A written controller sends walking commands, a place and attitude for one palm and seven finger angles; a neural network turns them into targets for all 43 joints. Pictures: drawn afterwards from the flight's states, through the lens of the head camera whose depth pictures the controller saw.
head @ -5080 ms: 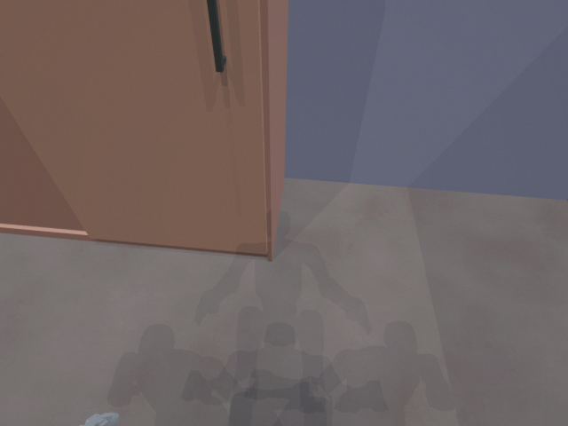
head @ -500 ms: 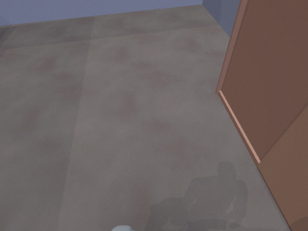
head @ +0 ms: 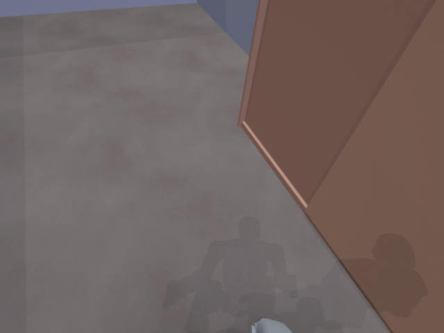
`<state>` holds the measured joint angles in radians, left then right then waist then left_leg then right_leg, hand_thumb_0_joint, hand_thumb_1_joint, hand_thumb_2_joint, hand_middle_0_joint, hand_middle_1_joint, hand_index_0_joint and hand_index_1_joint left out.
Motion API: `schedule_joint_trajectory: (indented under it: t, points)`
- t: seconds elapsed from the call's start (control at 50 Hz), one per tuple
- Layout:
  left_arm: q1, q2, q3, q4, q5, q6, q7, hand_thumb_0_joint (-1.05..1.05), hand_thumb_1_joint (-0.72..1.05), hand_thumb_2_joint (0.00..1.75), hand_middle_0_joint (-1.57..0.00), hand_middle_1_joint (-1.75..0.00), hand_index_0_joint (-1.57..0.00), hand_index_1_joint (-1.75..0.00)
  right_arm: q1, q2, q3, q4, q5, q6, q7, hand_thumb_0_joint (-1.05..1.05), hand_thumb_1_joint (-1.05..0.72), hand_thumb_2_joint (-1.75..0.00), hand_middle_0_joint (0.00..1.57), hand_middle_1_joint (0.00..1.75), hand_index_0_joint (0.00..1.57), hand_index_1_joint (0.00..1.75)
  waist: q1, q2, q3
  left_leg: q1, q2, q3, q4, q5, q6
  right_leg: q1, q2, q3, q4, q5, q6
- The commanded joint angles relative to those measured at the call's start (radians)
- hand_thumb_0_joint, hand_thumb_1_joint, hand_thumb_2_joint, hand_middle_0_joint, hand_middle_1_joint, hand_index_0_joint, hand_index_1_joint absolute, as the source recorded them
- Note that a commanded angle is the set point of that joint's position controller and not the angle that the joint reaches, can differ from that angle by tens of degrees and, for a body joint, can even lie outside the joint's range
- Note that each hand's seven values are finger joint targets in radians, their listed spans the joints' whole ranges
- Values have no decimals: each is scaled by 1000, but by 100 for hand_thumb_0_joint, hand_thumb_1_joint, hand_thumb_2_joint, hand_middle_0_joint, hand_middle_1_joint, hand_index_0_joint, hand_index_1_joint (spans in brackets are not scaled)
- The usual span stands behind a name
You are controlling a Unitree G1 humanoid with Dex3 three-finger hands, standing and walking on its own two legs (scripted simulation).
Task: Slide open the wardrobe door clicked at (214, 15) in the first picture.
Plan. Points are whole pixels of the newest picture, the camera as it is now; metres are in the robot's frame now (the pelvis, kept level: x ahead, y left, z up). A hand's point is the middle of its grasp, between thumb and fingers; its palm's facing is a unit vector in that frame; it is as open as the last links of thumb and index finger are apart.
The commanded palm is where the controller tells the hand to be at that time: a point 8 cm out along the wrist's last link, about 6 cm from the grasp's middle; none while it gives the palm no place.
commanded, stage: turn to face it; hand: right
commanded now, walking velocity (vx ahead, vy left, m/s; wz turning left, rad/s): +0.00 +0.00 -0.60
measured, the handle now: out of the picture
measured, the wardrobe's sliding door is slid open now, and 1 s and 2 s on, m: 0.00 0.00 0.00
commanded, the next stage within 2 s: take the last steps up to it in 1.66 s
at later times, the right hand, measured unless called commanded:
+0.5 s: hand out of the picture +0.00 -0.29 -0.17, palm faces +0.34 +0.90 -0.27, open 7.4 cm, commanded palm none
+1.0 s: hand out of the picture -0.04 -0.23 -0.16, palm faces +0.57 +0.78 -0.25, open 7.4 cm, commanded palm none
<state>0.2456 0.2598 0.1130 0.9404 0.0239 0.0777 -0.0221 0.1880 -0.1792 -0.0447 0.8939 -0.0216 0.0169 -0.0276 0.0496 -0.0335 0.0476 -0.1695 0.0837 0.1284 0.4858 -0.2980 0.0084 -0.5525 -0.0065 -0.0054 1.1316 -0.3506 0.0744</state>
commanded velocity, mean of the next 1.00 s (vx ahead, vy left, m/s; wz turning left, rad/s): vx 0.00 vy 0.00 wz -0.60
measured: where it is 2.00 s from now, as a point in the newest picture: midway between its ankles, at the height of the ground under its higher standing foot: outside the picture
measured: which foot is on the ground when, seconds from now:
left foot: down 0.00-0.24, up 0.26-0.66, down 0.68-1.00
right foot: up 0.00-0.22, down 0.24-0.68, up 0.70-1.00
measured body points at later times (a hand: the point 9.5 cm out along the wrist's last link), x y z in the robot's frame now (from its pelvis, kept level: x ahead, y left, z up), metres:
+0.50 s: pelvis +0.00 -0.05 +0.00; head +0.04 -0.09 +0.44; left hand +0.19 +0.15 -0.13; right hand -0.02 -0.34 -0.15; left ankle +0.03 +0.10 -0.67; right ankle -0.03 -0.15 -0.74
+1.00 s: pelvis +0.01 -0.03 -0.01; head +0.05 -0.04 +0.44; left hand +0.23 +0.15 -0.15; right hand -0.07 -0.27 -0.14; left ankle +0.07 +0.08 -0.74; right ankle -0.07 -0.14 -0.69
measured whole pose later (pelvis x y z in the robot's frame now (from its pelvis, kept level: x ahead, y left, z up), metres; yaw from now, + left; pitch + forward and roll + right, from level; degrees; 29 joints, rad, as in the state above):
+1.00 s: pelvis +0.01 -0.03 -0.01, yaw -37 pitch -1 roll -2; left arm 0.18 0.26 0.09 0.95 0.01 0.09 -0.03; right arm 0.21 -0.19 -0.03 0.87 -0.03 0.02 -0.02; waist 0.02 0.01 0.10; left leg -0.20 0.16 0.22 0.56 -0.33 -0.03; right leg -0.41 -0.04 -0.05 0.92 -0.44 0.07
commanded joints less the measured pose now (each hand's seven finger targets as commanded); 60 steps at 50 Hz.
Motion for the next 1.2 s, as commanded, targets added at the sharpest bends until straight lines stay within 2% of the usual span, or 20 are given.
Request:
schedule_joint_trajectory:
  t: [0.0, 0.12, 0.18, 0.2, 0.22, 0.24, 0.34, 0.54, 0.62, 0.64, 0.66, 0.68, 0.76, 0.9, 1.02, 1.04, 1.06, 1.08, 1.1, 1.18]
  points:
    - [-107, 49, -7, -100, -1, -10, -9, 0, 90, 90, -20, -30, -20, -30, 60, -202, -43, -51, -4, -27, -8, 0, -90, -90, 20, 30, 20, 30, -66, 232, 12, 38, 244, -104, -145, 405, 101, -35, -35, -37, -56, -40, 18]
    - [-188, 48, -30, -127, -11, -30, -12, 0, 90, 90, -20, -30, -20, -30, 109, -264, -59, -33, -11, -14, -2, 0, -90, -90, 20, 30, 20, 30, -104, 285, -58, 111, 272, -50, -44, 554, 95, 114, -16, -114, -375, -85, -10]
    - [-100, 89, -25, -113, -8, -46, -6, 0, 90, 90, -20, -30, -20, -30, 94, -274, -67, -28, -1, -9, 2, 0, -90, -90, 20, 30, 20, 30, -48, 229, -127, 85, 255, 30, 116, 563, 28, 310, -3, -134, -652, 96, -36]
    - [-34, 157, -7, -99, -4, -57, -6, 0, 90, 90, -20, -30, -20, -30, 96, -254, -63, -38, 7, -8, 7, 0, -90, -90, 20, 30, 20, 30, -11, 81, -183, -75, 224, 57, 305, 434, -22, 534, -87, -43, -743, 303, -69]
    - [37, 282, 24, -92, -1, -65, 1, 0, 90, 90, -20, -30, -20, -30, 82, -181, -49, -85, 13, -9, 17, 0, -90, -90, 20, 30, 20, 30, 31, -263, -216, -410, 81, 70, 535, -238, -103, 724, -379, 324, -719, 761, -208]
    - [97, 303, 29, -61, -15, -58, 10, 0, 90, 90, -20, -30, -20, -30, 21, -170, -35, -111, 4, 5, 10, 0, -90, -90, 20, 30, 20, 30, 53, -227, -223, -468, 63, -41, 641, -371, -104, 698, -445, 338, -704, 985, -290]
    - [-100, 179, -11, -107, -4, -69, 29, 0, 90, 90, -20, -30, -20, -30, 21, -177, -51, -53, 6, 10, 19, 0, -90, -90, 20, 30, 20, 30, -29, -131, -99, -385, 45, -107, 678, -128, -109, 441, -229, 164, -738, 672, -211]
    - [-69, 180, 7, -109, 2, -58, 24, 0, 90, 90, -20, -30, -20, -30, -43, -152, -39, -108, 13, 7, 8, 0, -90, -90, 20, 30, 20, 30, -19, -120, -100, -270, -25, -122, 354, -142, -107, 403, -206, 325, -728, 570, -248]
    - [-112, 170, 12, -123, -6, -54, 21, 0, 90, 90, -20, -30, -20, -30, 53, -167, -41, -98, 19, -14, 2, 0, -90, -90, 20, 30, 20, 30, -77, -100, -131, -11, -56, -96, 6, 53, -92, 284, -142, 343, -621, 554, -189]
    - [-100, 132, 10, -127, -14, -57, 17, 0, 90, 90, -20, -30, -20, -30, 93, -210, -49, -93, 12, -26, -3, 0, -90, -90, 20, 30, 20, 30, -93, 8, -152, 137, 37, -175, -120, 145, -69, 169, -85, 300, -524, 380, -133]
    - [-73, 58, -3, -148, -19, -60, 11, 0, 90, 90, -20, -30, -20, -30, 111, -304, -68, -93, -6, -35, -12, 0, -90, -90, 20, 30, 20, 30, -93, 306, -165, 254, 324, -451, -177, 298, 37, -30, 76, 100, -296, -72, -44]
    - [-73, 84, 4, -150, -6, -51, 15, 0, 90, 90, -20, -30, -20, -30, 100, -315, -61, -105, 2, -28, -11, 0, -90, -90, 20, 30, 20, 30, -89, 274, -151, 160, 427, -461, -163, 378, 129, -42, 64, 90, -102, -264, -35]
    - [-57, 73, 3, -91, 0, -23, -7, 0, 90, 90, -20, -30, -20, -30, -45, -197, -37, -131, 1, -29, -11, 0, -90, -90, 20, 30, 20, 30, -24, 205, -21, -11, 248, -185, -134, 354, 93, -29, -11, 52, 142, -56, -11]
    - [-154, 49, -19, -103, -8, -19, -14, 0, 90, 90, -20, -30, -20, -30, 65, -237, -46, -77, -8, -21, -8, 0, -90, -90, 20, 30, 20, 30, -84, 238, -27, 64, 269, -69, -108, 457, 100, 53, -29, -54, -161, -96, 7]
    - [-94, 61, -28, -104, -12, -41, -9, 0, 90, 90, -20, -30, -20, -30, 54, -275, -65, -61, -7, -5, -2, 0, -90, -90, 20, 30, 20, 30, -55, 253, -81, 51, 286, 9, 35, 472, 53, 242, -19, -129, -506, 3, -27]
    - [-42, 90, -22, -92, -9, -49, -9, 0, 90, 90, -20, -30, -20, -30, 49, -267, -67, -64, 2, -1, 1, 0, -90, -90, 20, 30, 20, 30, -25, 185, -112, -3, 267, 45, 138, 424, 11, 359, -23, -117, -648, 127, -40]
    - [24, 181, 1, -81, -2, -62, -6, 0, 90, 90, -20, -30, -20, -30, 67, -225, -62, -79, 10, 4, 7, 0, -90, -90, 20, 30, 20, 30, 9, -46, -176, -191, 185, 77, 358, 210, -52, 556, -166, 88, -728, 360, -108]
    - [89, 286, 23, -74, -5, -64, 0, 0, 90, 90, -20, -30, -20, -30, 24, -152, -37, -127, 14, 4, 14, 0, -90, -90, 20, 30, 20, 30, 40, -325, -173, -423, 57, 50, 566, -387, -115, 620, -409, 385, -755, 801, -242]
    - [142, 280, 18, -42, -11, -63, 14, 0, 90, 90, -20, -30, -20, -30, -42, -171, -32, -137, 4, 20, -2, 0, -90, -90, 20, 30, 20, 30, 62, -253, -186, -419, 61, -77, 653, -393, -101, 586, -430, 383, -737, 841, -277]
    - [-42, 169, -19, -87, -3, -72, 35, 0, 90, 90, -20, -30, -20, -30, -21, -167, -44, -67, 9, 13, 13, 0, -90, -90, 20, 30, 20, 30, -26, -123, -97, -398, 52, -110, 705, -145, -108, 465, -250, 210, -742, 704, -229]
